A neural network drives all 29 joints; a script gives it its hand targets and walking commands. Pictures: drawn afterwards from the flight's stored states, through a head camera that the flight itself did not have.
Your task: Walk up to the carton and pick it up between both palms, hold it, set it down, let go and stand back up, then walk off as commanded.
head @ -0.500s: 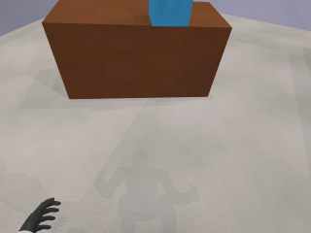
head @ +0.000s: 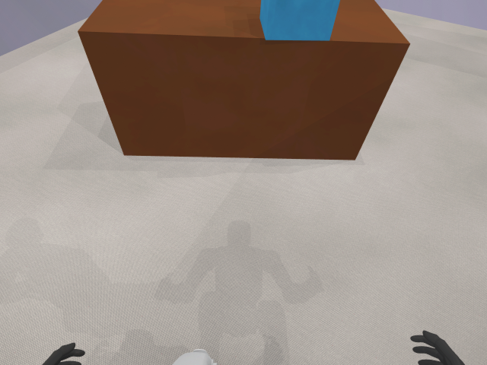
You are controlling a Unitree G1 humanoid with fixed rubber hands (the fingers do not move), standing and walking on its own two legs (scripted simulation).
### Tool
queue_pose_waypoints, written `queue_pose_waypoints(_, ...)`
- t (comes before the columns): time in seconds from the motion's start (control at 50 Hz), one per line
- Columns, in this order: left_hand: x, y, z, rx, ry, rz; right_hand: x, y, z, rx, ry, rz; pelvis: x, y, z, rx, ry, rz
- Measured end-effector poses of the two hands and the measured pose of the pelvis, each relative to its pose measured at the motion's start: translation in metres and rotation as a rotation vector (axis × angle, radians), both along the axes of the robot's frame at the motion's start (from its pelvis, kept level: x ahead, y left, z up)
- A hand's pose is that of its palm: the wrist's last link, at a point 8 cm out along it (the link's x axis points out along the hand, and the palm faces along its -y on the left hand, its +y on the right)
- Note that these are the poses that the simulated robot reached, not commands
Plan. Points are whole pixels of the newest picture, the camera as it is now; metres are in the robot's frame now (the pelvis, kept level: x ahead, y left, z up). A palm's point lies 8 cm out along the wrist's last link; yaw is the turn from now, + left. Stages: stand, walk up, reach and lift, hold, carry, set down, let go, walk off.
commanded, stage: walk up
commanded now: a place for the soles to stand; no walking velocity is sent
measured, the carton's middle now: (297, 2) +1.39 -0.17 +0.05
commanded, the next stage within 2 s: none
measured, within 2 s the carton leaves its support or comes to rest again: neither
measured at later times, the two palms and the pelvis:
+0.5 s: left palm (93, 300) +0.23 +0.27 -0.05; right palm (448, 293) +0.27 -0.37 -0.06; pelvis +0.15 -0.06 +0.01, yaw +4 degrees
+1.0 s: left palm (111, 233) +0.37 +0.29 -0.08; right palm (419, 229) +0.40 -0.35 -0.04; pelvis +0.30 -0.03 +0.00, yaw +6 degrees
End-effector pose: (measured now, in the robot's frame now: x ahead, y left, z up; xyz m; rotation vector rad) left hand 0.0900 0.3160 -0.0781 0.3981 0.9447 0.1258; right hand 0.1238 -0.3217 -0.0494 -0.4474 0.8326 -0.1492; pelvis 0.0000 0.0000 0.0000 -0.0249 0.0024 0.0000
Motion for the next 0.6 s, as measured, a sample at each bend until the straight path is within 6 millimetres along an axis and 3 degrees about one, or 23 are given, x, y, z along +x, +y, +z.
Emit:
queue_pose_waypoints(0.12,0.065,-0.003,0.001,-0.034,-0.100,0.012,0.007,-0.003,0.004,-0.042,0.044,-0.024,0.036,0.001,0.000,0.026,-0.037,0.020)
queue_pose_waypoints(0.3,0.120,-0.025,0.013,-0.011,-0.109,0.010,0.041,-0.028,-0.003,-0.023,0.081,-0.034,0.088,-0.022,0.003,0.057,-0.041,0.021)
queue_pose_waypoints(0.38,0.140,-0.043,0.015,0.019,-0.102,0.002,0.074,-0.048,-0.018,-0.002,0.085,-0.019,0.113,-0.043,-0.003,0.075,-0.021,0.026)
queue_pose_waypoints(0.42,0.141,-0.048,0.016,0.030,-0.089,0.012,0.098,-0.051,-0.020,0.009,0.075,-0.002,0.125,-0.051,-0.002,0.074,-0.012,0.039)
queue_pose_waypoints(0.6,0.137,-0.049,0.036,0.062,0.041,0.087,0.200,-0.045,-0.004,0.043,0.018,0.068,0.177,-0.059,0.018,0.070,0.025,0.083)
